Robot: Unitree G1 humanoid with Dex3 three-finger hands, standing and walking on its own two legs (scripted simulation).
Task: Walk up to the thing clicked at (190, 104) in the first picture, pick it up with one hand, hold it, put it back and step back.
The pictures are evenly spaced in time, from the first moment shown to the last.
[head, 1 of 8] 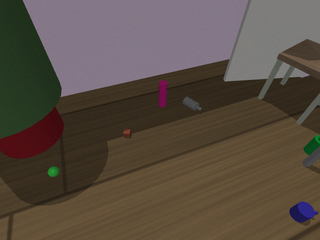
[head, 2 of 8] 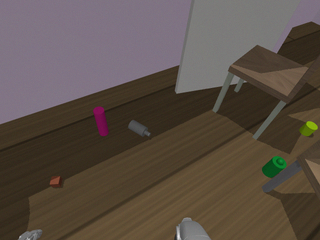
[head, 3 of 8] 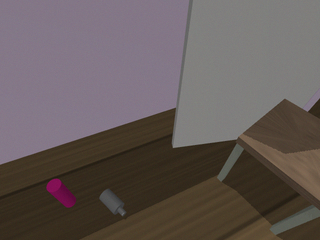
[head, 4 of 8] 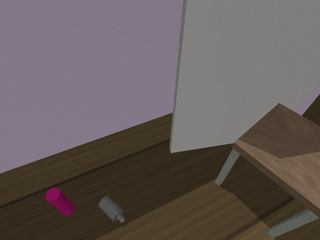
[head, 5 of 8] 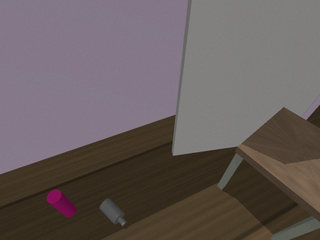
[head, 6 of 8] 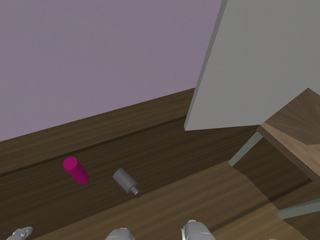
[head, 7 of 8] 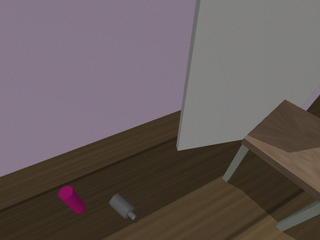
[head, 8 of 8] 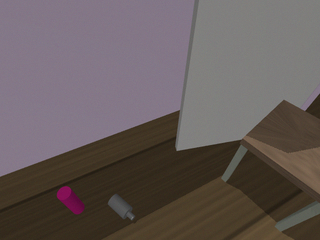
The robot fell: no
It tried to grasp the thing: no
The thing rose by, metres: 0.00
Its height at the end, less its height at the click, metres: +0.00
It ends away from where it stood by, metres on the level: 0.00
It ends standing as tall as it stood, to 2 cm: yes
